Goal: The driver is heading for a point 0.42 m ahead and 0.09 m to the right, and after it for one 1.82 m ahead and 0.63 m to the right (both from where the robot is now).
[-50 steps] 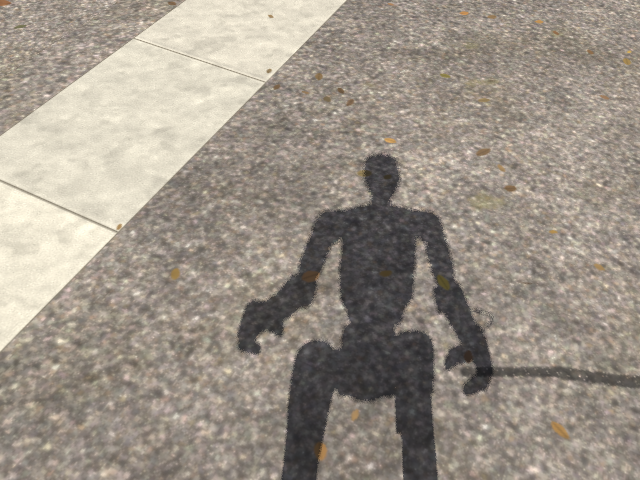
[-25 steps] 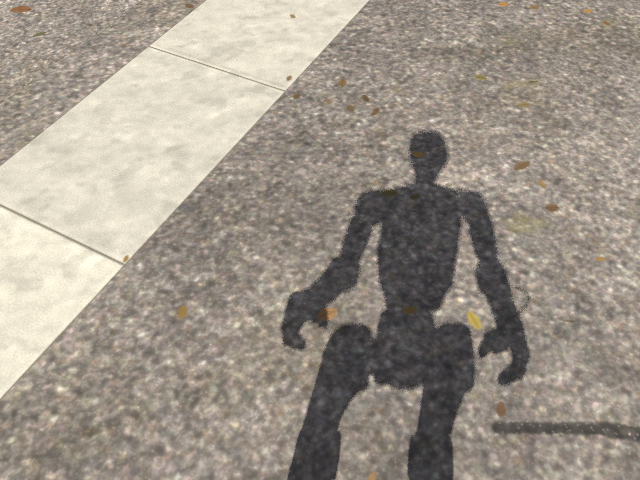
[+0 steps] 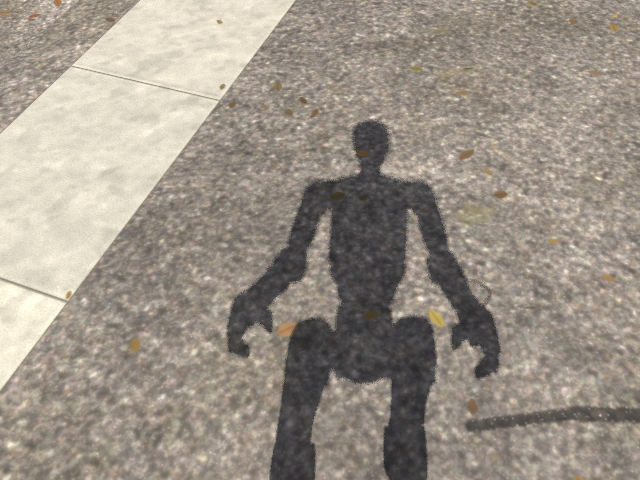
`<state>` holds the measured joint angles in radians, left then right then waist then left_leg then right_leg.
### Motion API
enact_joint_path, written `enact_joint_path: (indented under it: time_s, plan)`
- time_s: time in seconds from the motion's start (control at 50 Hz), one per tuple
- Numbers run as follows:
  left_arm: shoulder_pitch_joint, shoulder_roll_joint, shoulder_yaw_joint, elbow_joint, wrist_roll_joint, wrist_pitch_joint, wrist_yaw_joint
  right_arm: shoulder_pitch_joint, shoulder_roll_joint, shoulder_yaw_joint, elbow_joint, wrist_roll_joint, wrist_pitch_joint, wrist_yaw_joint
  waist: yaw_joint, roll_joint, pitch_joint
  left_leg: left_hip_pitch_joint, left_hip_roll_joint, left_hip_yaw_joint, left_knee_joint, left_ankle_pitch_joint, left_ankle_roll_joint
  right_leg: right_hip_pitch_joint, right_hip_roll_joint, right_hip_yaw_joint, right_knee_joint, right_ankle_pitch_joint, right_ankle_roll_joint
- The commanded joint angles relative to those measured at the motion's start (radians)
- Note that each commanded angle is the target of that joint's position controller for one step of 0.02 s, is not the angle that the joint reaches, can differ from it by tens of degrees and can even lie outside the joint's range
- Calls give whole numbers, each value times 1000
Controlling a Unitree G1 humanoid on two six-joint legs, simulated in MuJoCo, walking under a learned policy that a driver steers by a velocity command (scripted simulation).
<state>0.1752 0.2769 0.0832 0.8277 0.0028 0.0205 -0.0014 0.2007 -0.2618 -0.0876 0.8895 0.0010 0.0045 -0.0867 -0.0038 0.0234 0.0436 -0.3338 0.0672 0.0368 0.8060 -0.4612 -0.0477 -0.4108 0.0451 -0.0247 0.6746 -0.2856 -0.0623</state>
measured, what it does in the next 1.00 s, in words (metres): steps on the spot, turning right: left foot, then right foot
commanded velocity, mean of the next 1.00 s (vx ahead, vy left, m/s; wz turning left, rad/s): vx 0.14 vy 0.00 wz -0.40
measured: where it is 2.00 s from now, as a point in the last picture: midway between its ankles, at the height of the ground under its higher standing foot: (443, 402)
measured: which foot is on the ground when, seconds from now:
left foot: up 0.00-0.38, down 0.40-0.82, up 0.84-1.00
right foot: down 0.00-0.40, up 0.42-0.80, down 0.82-1.00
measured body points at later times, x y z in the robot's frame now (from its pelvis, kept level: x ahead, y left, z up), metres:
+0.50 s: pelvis +0.01 +0.04 +0.02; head +0.04 +0.06 +0.47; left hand +0.23 +0.28 -0.09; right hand +0.04 -0.27 -0.08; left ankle +0.05 +0.15 -0.72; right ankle -0.01 -0.08 -0.66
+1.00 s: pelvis +0.07 -0.04 +0.03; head +0.07 -0.07 +0.48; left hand +0.23 +0.18 -0.08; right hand +0.05 -0.34 -0.10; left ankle +0.16 +0.09 -0.64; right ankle -0.03 -0.10 -0.72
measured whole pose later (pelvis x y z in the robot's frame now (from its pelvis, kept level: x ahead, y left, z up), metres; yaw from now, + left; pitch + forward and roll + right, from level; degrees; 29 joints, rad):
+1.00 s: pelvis +0.07 -0.04 +0.03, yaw -24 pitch +2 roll +0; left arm 0.37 0.24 0.04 0.77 0.00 -0.06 -0.02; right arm 0.24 -0.31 -0.07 0.82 0.02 -0.08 0.03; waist 0.02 0.05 -0.02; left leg -0.59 0.10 0.01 1.04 -0.22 0.03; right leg -0.08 0.03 -0.01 0.31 -0.26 -0.05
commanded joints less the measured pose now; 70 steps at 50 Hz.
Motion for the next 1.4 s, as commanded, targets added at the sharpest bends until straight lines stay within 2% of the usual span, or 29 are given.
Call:
enact_joint_path:
  time_s: [0.02, 0.06, 0.2, 0.32, 0.38, 0.4, 0.42, 0.44, 0.46, 0.5, 0.64, 0.74, 0.8, 0.82, 0.84, 0.86, 0.88, 0.9, 0.96, 1.08, 1.18, 1.24, 1.28, 1.3, 1.32, 1.34, 1.36, 1.38, 1.4]
  plan:
    - [125, 166, 25, -62, 19, -43, -2, -48, -82, -14, -109, -3, -16, 10, 51, -206, -186, -336, -81, -139, 446, -205, -3, 378, -367, 599, -331, 518, -282]
    - [12, 164, 27, -103, -8, -55, 7, -38, -98, -19, -89, 1, -13, 11, 10, -54, -154, -352, -49, -147, 433, -65, 4, 326, -305, 471, -310, 485, -210]
    - [7, 165, 33, -125, -15, -16, 41, -87, -67, -5, -106, 8, -21, 14, 17, -138, -155, -190, -93, -132, 41, 77, -30, 266, -201, 412, -349, 279, -168]
    - [-40, 168, 41, -156, -17, 6, 42, -77, -101, -10, -111, 16, -37, 44, 11, -190, -131, -34, -119, -131, -174, 118, -14, 189, -184, 512, -369, 177, -148]
    - [-57, 151, 36, -172, -33, 21, 50, 12, -127, -22, -87, 13, -49, 61, -37, -159, -138, 171, -77, -118, -441, 292, 34, 107, -111, 487, -293, 119, -72]
    - [-27, 103, 23, -177, -29, 23, 51, 37, -190, -37, -89, -7, -44, 57, -21, -16, -158, 291, 109, -278, -496, 293, 101, -26, -31, 393, -118, -83, -18]
    - [-22, 91, 24, -213, -34, 11, 48, -7, -261, -47, -106, -42, -36, 54, 21, 255, -114, 261, 293, -528, -550, 427, 255, -211, 128, 196, 98, -309, 33]
    - [-7, 178, 49, -198, -12, -1, 42, -64, -207, -35, -141, -61, -40, 54, 22, 203, -104, 186, 360, -557, -560, 441, 327, -224, 47, 214, 321, -311, 70]
    - [25, 213, 65, -171, -18, 2, 36, -129, -151, -19, -166, -49, -41, 48, 48, 135, -96, 159, 298, -446, -542, 430, 292, -201, 31, 208, 414, -238, 82]
    - [70, 172, 61, -133, -13, 24, 39, -171, -111, -5, -181, -13, -38, 42, 51, 101, -71, 162, 192, -288, -519, 386, 223, -222, 22, 177, 532, -122, 118]
    - [-61, 82, 10, -205, -17, -4, 12, 30, -172, -12, -132, 1, -40, 36, -64, 145, -56, 290, 191, -256, -627, 31, 246, -233, -53, 66, 238, -53, 138]
    - [-49, 79, -3, -187, -22, -43, -9, 51, -214, -24, -111, 25, -61, 71, -54, 147, -2, 147, 195, -202, -634, 47, 254, 34, -50, -27, -63, -85, 65]
    - [109, 86, 8, -117, -31, -53, -10, 37, -173, -8, -102, 37, -57, 89, 42, 89, -29, -1, 158, -159, -513, 30, 218, 347, -16, -51, -278, 48, 10]
    - [216, 110, 18, -90, -35, -53, -3, 20, -108, 14, -105, 22, -63, 96, 92, 41, -85, -113, 110, -95, -363, 48, 168, 527, -89, 52, -288, 31, -12]
    - [340, 199, 33, -76, -21, -52, 9, -22, -13, 45, -146, -15, -76, 110, 119, -233, -157, -314, 5, 34, 55, -79, 85, 688, -334, 375, -334, 80, -74]
    - [324, 272, 48, -91, -9, -65, -2, -29, -84, 21, -184, 18, -98, 107, 105, -307, -106, -519, -49, -19, 228, -130, 77, 621, -466, 653, -446, -141, -228]
    - [270, 189, 27, -104, -13, -83, -11, -68, -162, 2, -181, 37, -105, 106, 103, -188, -14, -581, 19, -72, 323, -56, 90, 564, -427, 611, -487, -276, -230]
    - [222, 142, 11, -110, -11, -95, -14, -68, -169, -2, -175, 43, -108, 111, 78, -183, 38, -604, 43, -81, 326, 60, 104, 525, -375, 523, -508, -276, -197]
    - [154, 108, -5, -125, -6, -99, -14, -48, -132, 2, -149, 13, -109, 116, 32, -135, 47, -528, 79, -74, 260, 263, 84, 440, -283, 323, -544, 56, -145]
    - [209, 123, -2, -89, -2, -102, 5, -160, -58, 35, -192, 19, -100, 126, 59, -113, 45, -406, 26, -13, -57, 530, 40, 360, -215, 85, -575, 328, -117]
    - [261, 143, 5, -42, -13, -107, 10, -272, -62, 46, -253, 31, -99, 156, 76, -95, 90, -362, -13, -15, -233, 563, 101, 444, -281, 15, -583, 352, -100]
    - [240, 170, 14, -43, -8, -93, 19, -240, -98, 33, -268, 26, -99, 169, 32, -121, 20, -269, -76, 23, -248, 447, 154, 549, -301, -36, -439, 767, -65]
    - [225, 193, 18, -53, 2, -70, 32, -46, -163, -3, -228, 25, -88, 160, -72, -148, -126, -17, -157, 75, -241, 378, 197, 559, -272, -85, -142, 1098, -28]
    - [228, 193, 14, -67, 5, -67, 41, 100, -213, -27, -199, 26, -80, 146, -143, -115, -206, 260, -131, 4, -246, 395, 233, 376, -245, -99, 103, 1007, 7]
    - [335, 82, -23, -113, 17, -88, 27, 214, -324, -56, -199, 12, -76, 134, -99, 124, -368, 712, 152, -495, -244, 252, 418, -86, -106, -83, 553, 440, 79]
    - [324, 68, -39, -97, 14, -128, 9, 222, -267, -37, -194, 26, -77, 132, -100, 156, -507, 809, 267, -895, -456, 99, 481, -246, 25, 108, 731, -254, 79]
    - [197, 149, -15, -140, -34, -153, -5, 185, -222, -23, -196, 17, -77, 127, -120, 114, -361, 713, 236, -782, -504, 52, 413, -352, -38, 171, 773, -205, 58]
    - [123, 152, -21, -168, -44, -167, -5, 122, -201, -17, -208, 17, -78, 123, -94, 31, -226, 539, 202, -649, -522, 100, 374, -358, -86, 149, 705, -126, 39]
    - [99, 143, -20, -167, -28, -170, 2, 56, -173, -7, -220, 12, -80, 121, -47, -49, -132, 361, 166, -538, -543, 202, 352, -321, -127, 128, 612, -71, 38]
Velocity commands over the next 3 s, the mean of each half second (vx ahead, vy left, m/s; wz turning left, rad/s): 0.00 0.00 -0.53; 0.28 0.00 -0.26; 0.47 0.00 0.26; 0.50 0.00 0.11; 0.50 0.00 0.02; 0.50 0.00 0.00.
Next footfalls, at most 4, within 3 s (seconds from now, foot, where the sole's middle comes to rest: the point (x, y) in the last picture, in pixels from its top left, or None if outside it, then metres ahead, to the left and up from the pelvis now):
0.40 left None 0.08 0.13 -0.76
0.82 right None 0.01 -0.12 -0.76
1.30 left None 0.43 -0.06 -0.76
1.82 right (499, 377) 0.67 -0.34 -0.76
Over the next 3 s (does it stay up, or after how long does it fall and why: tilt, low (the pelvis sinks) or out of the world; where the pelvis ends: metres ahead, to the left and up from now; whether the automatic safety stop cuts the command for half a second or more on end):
stays up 1.17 -0.32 0.01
